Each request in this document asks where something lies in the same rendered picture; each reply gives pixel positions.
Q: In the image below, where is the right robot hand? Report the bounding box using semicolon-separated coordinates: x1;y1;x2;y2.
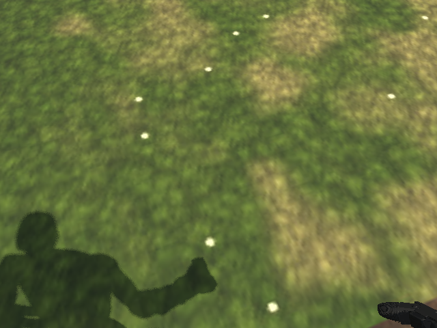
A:
378;301;437;328

